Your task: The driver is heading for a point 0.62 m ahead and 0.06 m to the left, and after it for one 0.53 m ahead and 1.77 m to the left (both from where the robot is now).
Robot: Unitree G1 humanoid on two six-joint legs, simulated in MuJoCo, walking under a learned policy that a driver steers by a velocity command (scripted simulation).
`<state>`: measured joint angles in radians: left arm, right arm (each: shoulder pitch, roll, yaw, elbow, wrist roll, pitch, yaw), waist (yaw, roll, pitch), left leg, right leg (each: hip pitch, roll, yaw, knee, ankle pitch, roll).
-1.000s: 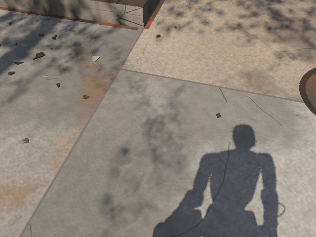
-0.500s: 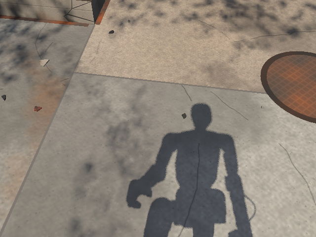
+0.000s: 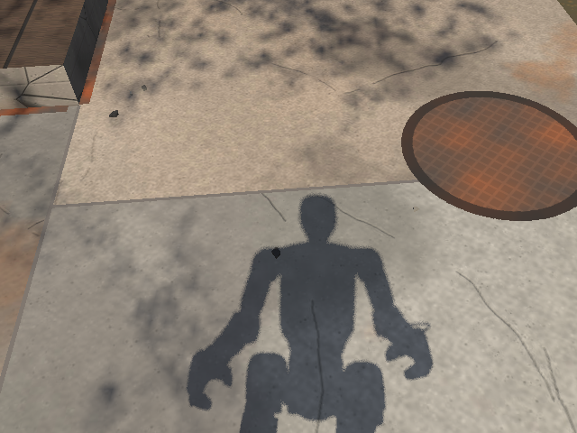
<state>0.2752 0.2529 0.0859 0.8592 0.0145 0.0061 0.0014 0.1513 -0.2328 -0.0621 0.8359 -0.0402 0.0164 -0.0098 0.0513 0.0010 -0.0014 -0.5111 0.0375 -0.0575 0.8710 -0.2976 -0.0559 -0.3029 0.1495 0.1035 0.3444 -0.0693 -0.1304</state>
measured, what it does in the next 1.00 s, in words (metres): walks ahead: left foot, then right foot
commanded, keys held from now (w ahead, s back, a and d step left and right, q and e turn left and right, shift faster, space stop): w+e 0.02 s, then w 0.60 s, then w+q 0.38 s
